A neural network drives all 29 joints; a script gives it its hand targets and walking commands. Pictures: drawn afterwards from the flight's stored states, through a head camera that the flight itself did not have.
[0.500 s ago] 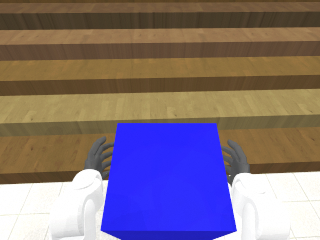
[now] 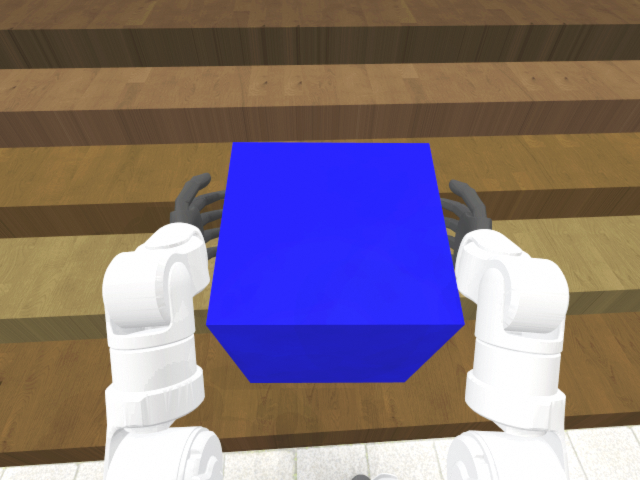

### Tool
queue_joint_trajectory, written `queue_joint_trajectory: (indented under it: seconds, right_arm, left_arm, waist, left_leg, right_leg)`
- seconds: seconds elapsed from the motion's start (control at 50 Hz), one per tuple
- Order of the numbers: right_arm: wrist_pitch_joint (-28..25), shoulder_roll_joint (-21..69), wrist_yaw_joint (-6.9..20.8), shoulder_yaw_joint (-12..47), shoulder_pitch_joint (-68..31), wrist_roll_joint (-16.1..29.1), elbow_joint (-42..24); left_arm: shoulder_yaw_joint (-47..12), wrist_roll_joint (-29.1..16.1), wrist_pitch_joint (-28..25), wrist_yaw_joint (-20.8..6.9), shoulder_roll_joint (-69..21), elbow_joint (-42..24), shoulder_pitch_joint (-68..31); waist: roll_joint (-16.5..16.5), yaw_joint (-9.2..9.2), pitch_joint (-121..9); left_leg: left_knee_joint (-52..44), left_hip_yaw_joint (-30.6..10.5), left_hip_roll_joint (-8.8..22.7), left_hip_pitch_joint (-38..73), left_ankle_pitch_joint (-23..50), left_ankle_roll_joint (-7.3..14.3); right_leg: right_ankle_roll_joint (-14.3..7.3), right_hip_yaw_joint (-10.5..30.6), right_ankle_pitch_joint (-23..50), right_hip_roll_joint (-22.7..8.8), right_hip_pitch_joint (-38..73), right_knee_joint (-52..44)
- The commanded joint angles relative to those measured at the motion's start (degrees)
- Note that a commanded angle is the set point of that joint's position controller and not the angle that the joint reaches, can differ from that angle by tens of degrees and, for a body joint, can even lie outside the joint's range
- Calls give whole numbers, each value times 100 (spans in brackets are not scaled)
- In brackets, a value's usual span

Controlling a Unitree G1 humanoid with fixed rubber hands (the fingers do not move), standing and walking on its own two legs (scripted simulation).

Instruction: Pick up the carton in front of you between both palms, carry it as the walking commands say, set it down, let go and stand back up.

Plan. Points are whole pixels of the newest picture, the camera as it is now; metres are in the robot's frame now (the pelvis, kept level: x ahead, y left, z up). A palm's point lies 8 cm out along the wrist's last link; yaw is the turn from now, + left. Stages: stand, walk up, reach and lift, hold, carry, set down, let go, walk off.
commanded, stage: carry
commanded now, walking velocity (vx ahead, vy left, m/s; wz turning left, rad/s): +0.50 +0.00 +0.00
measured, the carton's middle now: (329, 277) +0.34 +0.00 +0.09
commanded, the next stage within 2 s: none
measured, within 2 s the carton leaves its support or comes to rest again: neither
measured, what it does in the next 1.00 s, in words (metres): climbs: right foot, then left foot 0.14 m higher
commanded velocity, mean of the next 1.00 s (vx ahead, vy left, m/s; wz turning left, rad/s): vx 0.33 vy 0.00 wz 0.00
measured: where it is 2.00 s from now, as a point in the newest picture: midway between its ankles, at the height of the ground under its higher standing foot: (321, 261)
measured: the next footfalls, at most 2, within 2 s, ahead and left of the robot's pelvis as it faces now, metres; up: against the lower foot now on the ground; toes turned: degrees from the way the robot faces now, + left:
right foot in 0.02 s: +0.19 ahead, -0.09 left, +0.00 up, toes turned -8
left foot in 0.50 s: +0.55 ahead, +0.08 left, +0.14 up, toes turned +2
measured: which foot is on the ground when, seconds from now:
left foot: down 0.00-0.04, up 0.06-0.48, down 0.50-0.96, up 0.98-1.00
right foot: up 0.00-0.00, down 0.02-0.50, up 0.52-0.92, down 0.94-1.00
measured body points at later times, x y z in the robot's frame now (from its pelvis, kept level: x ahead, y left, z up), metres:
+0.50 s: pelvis +0.36 +0.01 +0.02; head +0.43 -0.01 +0.46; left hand +0.73 +0.15 +0.15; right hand +0.73 -0.15 +0.14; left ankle +0.52 +0.08 -0.58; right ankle +0.16 -0.08 -0.70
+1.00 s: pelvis +0.68 -0.01 +0.20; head +0.72 +0.01 +0.65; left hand +1.06 +0.16 +0.37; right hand +1.09 -0.14 +0.38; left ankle +0.54 +0.07 -0.45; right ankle +0.83 -0.08 -0.45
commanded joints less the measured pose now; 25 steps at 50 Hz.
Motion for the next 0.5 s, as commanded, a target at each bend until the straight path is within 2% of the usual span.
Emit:
queue_joint_trajectory:
  seconds: [0.0, 0.02, 0.04, 0.06, 0.1, 0.12, 0.16, 0.22, 0.24, 0.28, 0.3, 0.32, 0.34, 0.36, 0.38, 0.4, 0.42, 0.44, 0.46, 0.48]
  right_arm:
    - [-108, 3965, 474, 3324, -3843, 1671, 38]
    - [-103, 4050, 438, 3255, -3936, 1624, 205]
    - [-125, 4077, 399, 3125, -4049, 1520, 302]
    - [-167, 4262, 374, 3127, -4262, 1524, 308]
    - [-301, 4770, 375, 3151, -4752, 1600, 246]
    - [-382, 4943, 383, 3169, -4876, 1597, 246]
    - [-521, 5075, 378, 3190, -4846, 1503, 211]
    - [-653, 4938, 333, 3219, -4454, 1324, 112]
    - [-674, 4840, 316, 3232, -4308, 1270, 16]
    - [-687, 4686, 306, 3310, -4222, 1250, -167]
    - [-682, 4624, 305, 3349, -4232, 1254, -292]
    - [-668, 4551, 301, 3355, -4160, 1260, -354]
    - [-651, 4436, 293, 3350, -4056, 1202, -343]
    - [-631, 4346, 283, 3331, -4001, 1161, -387]
    - [-600, 4249, 276, 3302, -3926, 1114, -397]
    - [-554, 4180, 277, 3298, -3831, 1091, -354]
    - [-521, 4133, 270, 3324, -3739, 1103, -330]
    - [-489, 4163, 283, 3405, -3679, 1150, -293]
    - [-494, 4304, 325, 3495, -3826, 1256, -410]
    - [-524, 4431, 393, 3634, -4010, 1418, -515]
  left_arm:
    - [-3231, -1536, -142, -446, -3958, 405, -3391]
    - [-3117, -1514, -168, -428, -3824, 589, -3558]
    - [-3129, -1572, -217, -415, -3964, 704, -3752]
    - [-3195, -1724, -271, -454, -4271, 616, -3988]
    - [-3397, -2042, -425, -581, -4912, 348, -4711]
    - [-3491, -2157, -492, -631, -5154, 274, -4963]
    - [-3609, -2233, -617, -672, -5393, 116, -5118]
    - [-3641, -2101, -722, -636, -5231, -37, -4808]
    - [-3640, -2038, -735, -615, -5091, -85, -4623]
    - [-3644, -1974, -735, -582, -4888, -220, -4406]
    - [-3642, -1980, -730, -572, -4786, -323, -4316]
    - [-3676, -2008, -710, -569, -4708, -416, -4260]
    - [-3723, -2021, -685, -573, -4640, -477, -4188]
    - [-3779, -2055, -659, -589, -4590, -517, -4184]
    - [-3795, -2087, -629, -610, -4523, -522, -4125]
    - [-3809, -2157, -593, -636, -4535, -460, -4036]
    - [-3847, -2202, -574, -677, -4553, -481, -4150]
    - [-3843, -2199, -561, -690, -4532, -472, -4079]
    - [-3803, -2120, -553, -701, -4542, -470, -4160]
    - [-3769, -2037, -558, -704, -4556, -504, -4261]
  waist:
    - [54, 702, -2235]
    - [-1143, 521, -2498]
    - [-1919, 509, -2750]
    - [-1682, 443, -2663]
    - [-707, 522, -2537]
    - [-566, 468, -2631]
    - [-514, 392, -2847]
    - [-459, 430, -2841]
    - [-692, 559, -2859]
    - [-654, 758, -2697]
    - [-696, 918, -2605]
    - [-490, 971, -2428]
    - [-354, 841, -2221]
    - [-317, 768, -1827]
    - [-425, 760, -1569]
    - [-182, 449, -1456]
    - [-210, 202, -1489]
    - [-1164, -237, -2141]
    - [-1598, -901, -2973]
    - [-1112, -1498, -3556]
  left_leg:
    - [2693, 189, 432, -741, 3870, 327]
    - [4037, -96, -78, -2167, 1262, 194]
    - [5177, -684, -584, -3545, -371, 204]
    - [5792, -1074, -217, -3985, -264, 375]
    - [6071, -1045, -33, -4407, 209, 458]
    - [6132, -1064, 60, -4496, 349, 442]
    - [6223, -1042, 107, -4741, 481, 443]
    - [6252, -926, 165, -5628, 470, 435]
    - [6772, -760, 97, -6065, 283, 472]
    - [7754, -610, 105, -7214, -69, 549]
    - [8702, -674, 132, -8003, -533, 646]
    - [9118, -804, 195, -8698, -865, 725]
    - [8838, -785, 227, -8663, -1021, 770]
    - [8373, -718, 293, -8671, -1116, 770]
    - [8061, -590, 322, -8524, -1136, 768]
    - [6253, -352, 354, -6850, -872, 794]
    - [4681, 264, -110, -4578, 21, 857]
    - [4278, 609, -610, -2699, 896, 902]
    - [3942, 646, -791, -1466, 1357, 823]
    - [2507, 256, -1002, -355, 1809, 743]
  right_leg:
    - [-20, -160, -252, 348, 3188, -277]
    - [-396, 2356, -145, -1220, 4133, -516]
    - [-1104, 4035, -651, -1782, 4909, -1235]
    - [-1174, 3820, -710, -1791, 4831, -1190]
    - [-1068, 2951, 564, -1475, 4525, -826]
    - [-1024, 2670, 1088, -1448, 4470, -716]
    - [-958, 2417, 1188, -1409, 4571, -636]
    - [-1018, 2127, 1506, -1323, 4916, -423]
    - [-1167, 2144, 1576, -1342, 5118, -399]
    - [-1340, 2383, 1992, -1535, 5730, -434]
    - [-1462, 2687, 2215, -1749, 6151, -444]
    - [-1411, 2732, 2187, -1807, 6472, -491]
    - [-1219, 2524, 1884, -1619, 6180, -693]
    - [-1021, 2272, 1663, -1479, 5929, -953]
    - [-916, 2002, 1586, -1327, 5675, -1257]
    - [-731, 1252, 2075, -982, 4526, -1807]
    - [-605, 383, 4678, -501, 2998, -1752]
    - [-621, 197, 7176, -522, 2326, -1097]
    - [-532, 140, 8334, -681, 2543, 211]
    - [-334, 45, 7929, -611, 2711, 1983]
